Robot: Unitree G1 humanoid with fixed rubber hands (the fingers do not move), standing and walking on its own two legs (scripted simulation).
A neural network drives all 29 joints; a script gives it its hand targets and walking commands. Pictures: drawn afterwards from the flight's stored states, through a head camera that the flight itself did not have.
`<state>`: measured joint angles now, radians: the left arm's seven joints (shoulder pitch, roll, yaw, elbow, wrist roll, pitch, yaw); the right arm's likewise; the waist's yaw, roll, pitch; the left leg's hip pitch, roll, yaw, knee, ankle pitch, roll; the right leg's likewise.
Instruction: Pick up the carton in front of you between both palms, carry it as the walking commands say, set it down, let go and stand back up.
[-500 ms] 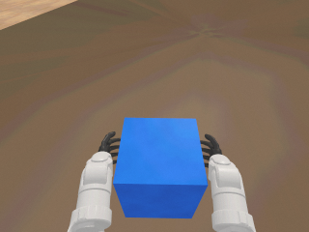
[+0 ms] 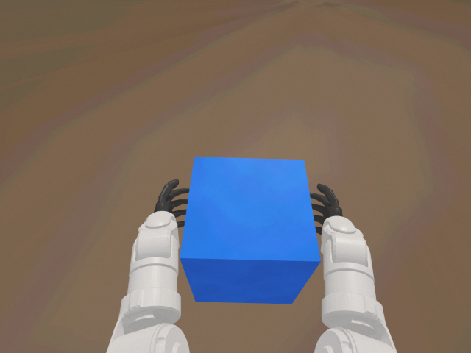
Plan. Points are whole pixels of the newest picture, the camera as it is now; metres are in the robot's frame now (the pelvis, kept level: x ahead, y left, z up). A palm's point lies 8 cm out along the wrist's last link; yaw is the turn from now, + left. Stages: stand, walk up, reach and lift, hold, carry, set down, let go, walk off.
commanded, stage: set down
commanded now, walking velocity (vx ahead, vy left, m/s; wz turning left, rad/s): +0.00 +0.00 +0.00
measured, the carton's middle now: (246, 235) +0.34 -0.01 -0.05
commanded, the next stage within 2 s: none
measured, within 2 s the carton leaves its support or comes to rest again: neither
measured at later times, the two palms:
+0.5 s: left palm (196, 242) +0.39 +0.11 -0.17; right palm (319, 250) +0.36 -0.19 -0.17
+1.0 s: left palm (208, 250) +0.44 +0.09 -0.32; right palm (310, 264) +0.39 -0.20 -0.32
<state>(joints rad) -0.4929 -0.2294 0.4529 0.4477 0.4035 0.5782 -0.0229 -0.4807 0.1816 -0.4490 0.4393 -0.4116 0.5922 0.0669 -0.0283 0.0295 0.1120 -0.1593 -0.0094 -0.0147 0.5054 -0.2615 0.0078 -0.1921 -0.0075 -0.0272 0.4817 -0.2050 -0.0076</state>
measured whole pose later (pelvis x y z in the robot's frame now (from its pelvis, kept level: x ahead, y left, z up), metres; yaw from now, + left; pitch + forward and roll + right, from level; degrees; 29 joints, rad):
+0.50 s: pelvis -0.04 +0.00 -0.10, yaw +0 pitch +32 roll +1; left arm -0.71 -0.17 0.42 0.49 0.24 0.21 0.05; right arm -0.70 0.09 -0.48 0.47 -0.25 0.24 0.05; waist -0.06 0.03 -0.02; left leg -1.26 -0.03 0.00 1.10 -0.39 0.01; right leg -1.30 -0.02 0.01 1.08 -0.33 0.00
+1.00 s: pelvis -0.07 +0.00 -0.23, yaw +1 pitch +46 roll +1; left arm -1.05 -0.02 0.44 0.66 0.24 0.31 0.04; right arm -0.96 0.05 -0.53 0.52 -0.25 0.35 -0.02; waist -0.07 0.06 -0.12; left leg -1.89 -0.04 -0.01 1.60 -0.51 -0.01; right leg -1.93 -0.02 0.00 1.57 -0.44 0.00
